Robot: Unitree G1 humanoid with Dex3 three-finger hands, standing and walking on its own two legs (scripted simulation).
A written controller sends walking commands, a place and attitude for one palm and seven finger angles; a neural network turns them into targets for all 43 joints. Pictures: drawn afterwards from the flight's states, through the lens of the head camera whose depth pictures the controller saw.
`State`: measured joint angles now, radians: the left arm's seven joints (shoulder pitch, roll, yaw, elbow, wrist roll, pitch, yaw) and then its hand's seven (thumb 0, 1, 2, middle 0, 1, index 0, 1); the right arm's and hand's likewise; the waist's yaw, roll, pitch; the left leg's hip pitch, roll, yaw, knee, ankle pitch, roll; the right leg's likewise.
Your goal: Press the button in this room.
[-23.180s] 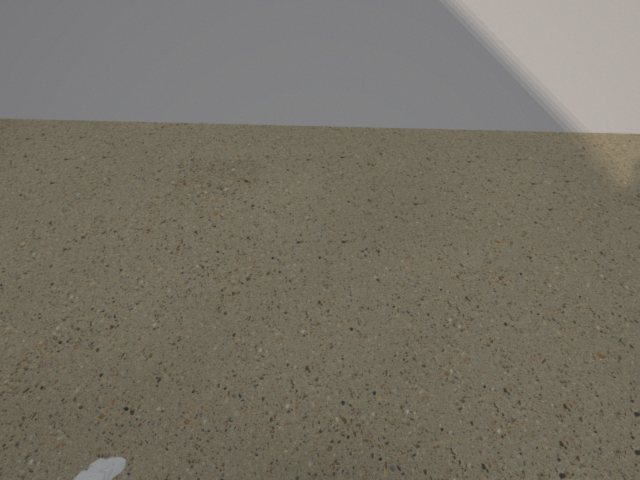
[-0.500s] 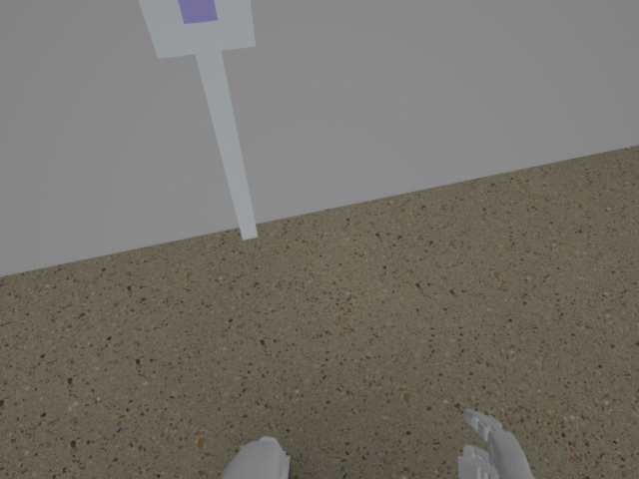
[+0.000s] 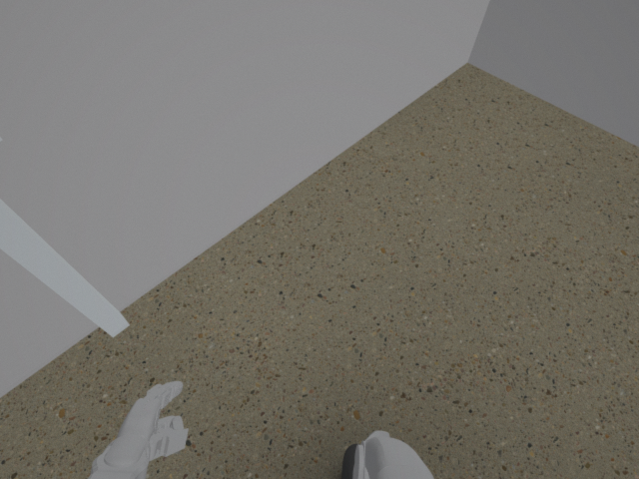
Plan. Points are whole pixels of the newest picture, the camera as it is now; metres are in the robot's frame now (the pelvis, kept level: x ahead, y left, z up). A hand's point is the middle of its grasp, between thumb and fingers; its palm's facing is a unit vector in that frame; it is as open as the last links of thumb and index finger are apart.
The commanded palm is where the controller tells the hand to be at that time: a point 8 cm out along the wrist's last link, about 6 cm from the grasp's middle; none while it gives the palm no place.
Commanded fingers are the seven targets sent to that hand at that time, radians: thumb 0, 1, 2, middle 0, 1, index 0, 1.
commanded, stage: walk to a spot facing it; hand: left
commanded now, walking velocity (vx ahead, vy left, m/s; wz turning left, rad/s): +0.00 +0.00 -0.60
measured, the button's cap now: out of the picture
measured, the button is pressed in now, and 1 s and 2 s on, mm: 0 0 0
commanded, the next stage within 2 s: turn to face it in 1.14 s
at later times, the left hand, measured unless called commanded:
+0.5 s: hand (156, 434) +0.20 +0.24 -0.17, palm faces -0.19 -0.96 -0.22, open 7.4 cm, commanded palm none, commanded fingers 0.00 0.90 0.90 -0.20 -0.30 -0.20 -0.30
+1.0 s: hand (254, 361) +0.29 +0.10 -0.14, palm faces -0.56 -0.78 -0.29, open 7.4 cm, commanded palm none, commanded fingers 0.00 0.90 0.90 -0.20 -0.30 -0.20 -0.30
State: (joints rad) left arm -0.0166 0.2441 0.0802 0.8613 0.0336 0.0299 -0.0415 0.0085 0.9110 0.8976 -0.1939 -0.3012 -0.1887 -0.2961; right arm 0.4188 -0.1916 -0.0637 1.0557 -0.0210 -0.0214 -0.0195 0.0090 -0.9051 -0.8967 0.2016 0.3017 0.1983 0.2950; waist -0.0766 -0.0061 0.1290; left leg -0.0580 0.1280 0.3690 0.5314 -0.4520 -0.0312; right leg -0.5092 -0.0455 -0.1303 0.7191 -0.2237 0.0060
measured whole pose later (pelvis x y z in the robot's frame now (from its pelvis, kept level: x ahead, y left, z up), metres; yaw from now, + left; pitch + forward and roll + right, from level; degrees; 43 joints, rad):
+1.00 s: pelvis +0.07 +0.01 +0.00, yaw -35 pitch +1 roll +1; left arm 0.10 0.22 0.06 0.88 0.01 0.01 -0.01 0.01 0.91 0.90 -0.20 -0.30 -0.20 -0.30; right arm 0.24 -0.26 -0.08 0.97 -0.01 0.07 -0.02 0.01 -0.91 -0.90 0.20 0.30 0.20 0.30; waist -0.03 0.04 0.12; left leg -0.42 0.15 0.12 1.04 -0.52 -0.08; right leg -0.30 -0.01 -0.06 0.64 -0.36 -0.05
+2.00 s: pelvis +0.07 -0.01 +0.01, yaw -26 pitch +1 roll +0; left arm 0.09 0.21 0.05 0.91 0.01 0.02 0.02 0.01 0.91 0.90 -0.20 -0.30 -0.20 -0.30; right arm 0.28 -0.23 -0.10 0.99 -0.02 0.07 0.00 0.01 -0.90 -0.90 0.20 0.30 0.20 0.30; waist -0.05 0.04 0.06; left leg -0.44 -0.09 -0.16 0.67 -0.33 -0.02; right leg -0.26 0.00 0.00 0.53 -0.28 0.00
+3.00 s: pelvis +0.07 -0.01 +0.01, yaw +11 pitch +0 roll +1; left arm 0.13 0.19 0.02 0.85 0.02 0.00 0.02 0.01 0.90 0.90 -0.20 -0.30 -0.20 -0.30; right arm 0.21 -0.26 -0.10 0.96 -0.02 0.08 0.02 0.01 -0.91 -0.90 0.20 0.30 0.20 0.30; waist -0.04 0.05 0.10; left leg -0.47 -0.05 -0.05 1.09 -0.45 -0.04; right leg -0.26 -0.07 -0.11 0.58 -0.31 -0.01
